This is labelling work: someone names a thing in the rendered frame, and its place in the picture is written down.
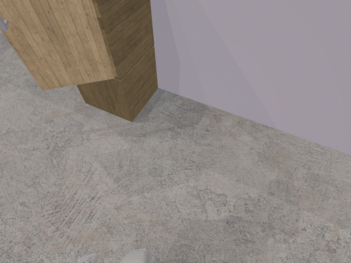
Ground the cupboard door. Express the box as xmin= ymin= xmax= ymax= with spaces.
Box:
xmin=0 ymin=0 xmax=115 ymax=90

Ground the left robot thigh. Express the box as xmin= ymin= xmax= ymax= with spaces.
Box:
xmin=119 ymin=250 xmax=155 ymax=263

